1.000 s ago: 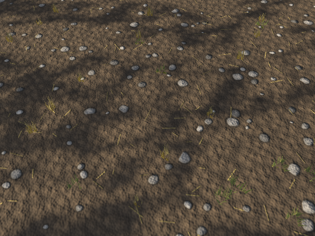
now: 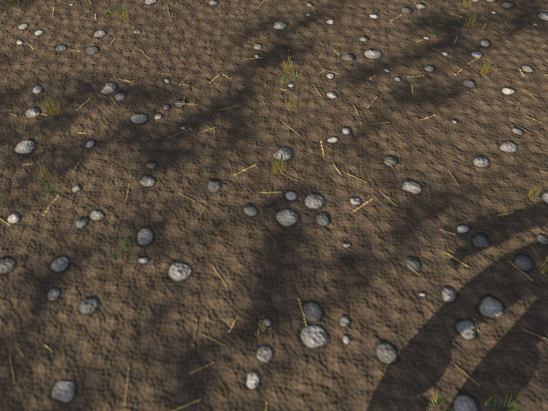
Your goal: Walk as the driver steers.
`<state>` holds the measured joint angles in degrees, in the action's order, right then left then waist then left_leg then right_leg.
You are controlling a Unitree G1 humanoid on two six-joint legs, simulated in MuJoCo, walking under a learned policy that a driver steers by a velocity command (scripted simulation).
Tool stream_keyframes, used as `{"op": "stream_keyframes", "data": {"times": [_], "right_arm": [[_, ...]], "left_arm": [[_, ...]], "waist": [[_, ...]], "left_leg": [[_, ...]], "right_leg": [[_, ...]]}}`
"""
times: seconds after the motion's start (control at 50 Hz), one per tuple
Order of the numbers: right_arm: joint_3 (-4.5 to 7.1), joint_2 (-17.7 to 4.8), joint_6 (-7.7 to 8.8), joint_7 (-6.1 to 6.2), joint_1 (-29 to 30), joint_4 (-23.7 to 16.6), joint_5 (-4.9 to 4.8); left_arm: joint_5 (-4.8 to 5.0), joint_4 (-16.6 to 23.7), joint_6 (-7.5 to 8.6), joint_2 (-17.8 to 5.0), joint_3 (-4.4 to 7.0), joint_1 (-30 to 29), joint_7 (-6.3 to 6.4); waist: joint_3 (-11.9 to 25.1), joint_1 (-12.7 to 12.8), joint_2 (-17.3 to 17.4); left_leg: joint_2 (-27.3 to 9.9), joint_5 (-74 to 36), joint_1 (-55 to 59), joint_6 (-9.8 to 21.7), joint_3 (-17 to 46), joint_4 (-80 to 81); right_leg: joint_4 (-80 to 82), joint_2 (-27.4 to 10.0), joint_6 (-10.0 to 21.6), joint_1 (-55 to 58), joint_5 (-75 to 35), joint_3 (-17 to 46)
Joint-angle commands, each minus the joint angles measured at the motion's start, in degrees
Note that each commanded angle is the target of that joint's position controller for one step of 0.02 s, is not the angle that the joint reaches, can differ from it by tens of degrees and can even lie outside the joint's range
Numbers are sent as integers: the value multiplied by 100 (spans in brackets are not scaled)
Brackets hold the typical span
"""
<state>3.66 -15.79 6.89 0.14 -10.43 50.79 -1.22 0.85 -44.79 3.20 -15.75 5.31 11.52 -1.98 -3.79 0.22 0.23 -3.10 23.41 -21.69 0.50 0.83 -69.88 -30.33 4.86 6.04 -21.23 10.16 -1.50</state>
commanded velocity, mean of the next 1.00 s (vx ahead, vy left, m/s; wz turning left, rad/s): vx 0.24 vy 0.00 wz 0.06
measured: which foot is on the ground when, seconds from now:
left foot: up 0.00-0.34, down 0.36-0.82, up 0.84-1.00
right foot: down 0.00-0.36, up 0.38-0.78, down 0.80-1.00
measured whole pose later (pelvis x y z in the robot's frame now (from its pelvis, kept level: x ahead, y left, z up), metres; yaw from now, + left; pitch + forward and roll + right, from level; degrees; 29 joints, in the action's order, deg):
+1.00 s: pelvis +0.34 +0.00 +0.01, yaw +9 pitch +2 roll +1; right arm 5.8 -20.2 -3.1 1.2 -10.4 42.6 -1.3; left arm -1.2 -39.6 0.6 -14.4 3.2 9.3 2.4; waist -1.7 0.0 2.6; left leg 2.2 23.6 -31.6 -5.2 4.0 -63.3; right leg -25.1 -1.4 0.5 -15.0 11.9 -1.1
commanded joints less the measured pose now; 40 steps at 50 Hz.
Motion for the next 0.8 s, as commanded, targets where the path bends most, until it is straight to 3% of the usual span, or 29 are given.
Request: {"op": "stream_keyframes", "data": {"times": [0.02, 0.08, 0.18, 0.26, 0.32, 0.34, 0.36, 0.38, 0.4, 0.42, 0.44, 0.46, 0.48, 0.54, 0.58, 0.62, 0.7, 0.74, 0.78, 0.8], "right_arm": [[207, -750, 70, 2, -3, -442, 94], [160, -517, -82, 38, 318, -612, 208], [51, -309, -53, -26, 1341, -953, 153], [55, -466, 30, -135, 1616, -1112, 90], [91, -617, 134, -206, 1326, -1042, 196], [134, -700, 172, -203, 906, -910, 248], [187, -892, 208, -206, 348, -779, 331], [237, -1212, 205, -214, -325, -693, 431], [233, -1171, 92, -267, -716, -465, 318], [172, -934, -1, -299, -719, -478, 59], [118, -780, -82, -284, -190, -626, -14], [61, -672, -154, -259, 147, -724, 36], [53, -677, -205, -224, 299, -761, 75], [155, -920, -326, -145, 333, -758, 158], [233, -1068, -403, -76, 260, -785, 125], [280, -1126, -507, 0, 272, -835, 51], [291, -1061, -687, 93, 267, -902, 13], [296, -1049, -745, 115, 216, -925, 14], [278, -1007, -811, 147, 315, -1001, -23], [232, -863, -832, 165, 206, -1022, -34]], "left_arm": [[-56, 446, 130, -569, 103, 62, 70], [-6, 416, 150, -837, 159, 294, 188], [27, 340, 72, -899, 178, 693, 288], [44, 168, 48, -771, 141, 1026, 293], [-49, 86, -33, -730, 115, 1052, 360], [-55, 125, -50, -711, 92, 919, 370], [-92, 205, -45, -633, 48, 836, 370], [-182, 291, -5, -416, -42, 1178, 374], [-130, 79, 33, -244, -121, 2062, 329], [-82, 47, 19, -723, -51, 1929, 294], [-45, 214, -27, -890, -5, 1169, 299], [-101, 349, -68, -879, -3, 626, 333], [-152, 460, -111, -825, 13, 361, 373], [-117, 537, -205, -475, -39, 520, 480], [-111, 546, -231, -443, -48, 481, 536], [-106, 569, -278, -487, -37, 328, 550], [-86, 716, -290, -478, -46, -133, 508], [-62, 764, -205, -509, -37, -204, 464], [-37, 692, -98, -534, -7, 59, 404], [-61, 668, -66, -711, 49, 183, 400]], "waist": [[755, -115, -76], [539, -111, -91], [322, 288, -442], [321, 443, -568], [381, 316, -761], [600, 78, -766], [1091, -173, -654], [1981, -212, 152], [2744, -78, 1598], [2631, -171, 1109], [1759, -233, 639], [1240, -220, 203], [957, -136, 56], [948, 128, 588], [1171, 115, 678], [1291, 76, 662], [996, -53, 806], [908, -72, 893], [898, 141, 886], [953, 157, 745]], "left_leg": [[-418, -513, -1376, -19, 434, 468], [-325, -1060, -1361, -307, 251, 1395], [116, -2817, -939, -379, 143, 3511], [169, -2951, -847, -230, 240, 4093], [273, -2529, -701, 85, 47, 4373], [411, -2770, -163, 255, -131, 4620], [141, -3956, 840, 492, 45, 4484], [-863, -5954, 2762, 1135, 1216, 3915], [-1977, -6679, 4098, 2081, 2977, 4124], [-1861, -5232, 3902, 2013, 3397, 4446], [-1573, -4536, 3143, 1747, 2807, 4594], [-1319, -4385, 2353, 1583, 2377, 4759], [-1159, -4395, 1749, 1510, 2145, 4892], [-743, -4439, 986, 1382, 1719, 5103], [-725, -4345, 913, 1421, 1725, 5122], [-665, -3451, 758, 1333, 1801, 5204], [-466, -1514, 419, 1142, 2124, 5337], [-442, -1473, 525, 1088, 2368, 5194], [-285, -1730, 515, 897, 2476, 4862], [-82, -1450, 284, 661, 2367, 4548]], "right_leg": [[1662, -1565, 1142, 1552, -1246, 2332], [1814, -1378, 1129, 1014, -1737, 1870], [1713, -947, 677, 666, -958, 1520], [1344, -1236, 588, 1252, -643, 1878], [615, -1386, 387, 1984, -2185, 1903], [113, -1208, 230, 2080, -3129, 1744], [-710, -906, -1, 1855, -3359, 1501], [-2305, -428, -336, 592, -1842, 1240], [-4040, 157, -742, -720, 2593, 897], [-4490, -109, -788, -1125, 2761, 1151], [-4538, -352, -860, -1467, 2376, 967], [-4272, -496, -888, -1497, 2078, 788], [-3930, -616, -892, -1361, 1859, 734], [-2762, -572, -920, -673, 1765, 578], [-2227, -466, -988, -467, 1523, 534], [-1864, -414, -1013, -278, 1025, 588], [-1121, -296, -997, -65, 706, 655], [-580, -241, -954, 76, 694, 667], [538, -243, -833, 667, 106, 579], [974, -600, -688, 1188, -231, 734]]}}
Velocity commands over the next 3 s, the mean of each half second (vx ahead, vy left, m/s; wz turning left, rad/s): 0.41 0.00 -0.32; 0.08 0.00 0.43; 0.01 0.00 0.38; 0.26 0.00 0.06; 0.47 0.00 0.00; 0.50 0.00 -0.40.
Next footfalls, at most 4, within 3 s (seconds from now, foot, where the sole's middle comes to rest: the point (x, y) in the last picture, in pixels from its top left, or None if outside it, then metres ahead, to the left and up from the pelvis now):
0.36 left None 0.41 0.12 -0.77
0.80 right None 0.41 -0.11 -0.77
1.22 left None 0.35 0.15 -0.77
1.62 right None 0.41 -0.07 -0.77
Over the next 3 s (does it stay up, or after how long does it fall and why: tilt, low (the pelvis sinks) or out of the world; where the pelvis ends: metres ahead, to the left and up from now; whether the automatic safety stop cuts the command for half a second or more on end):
stays up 0.92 0.30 0.00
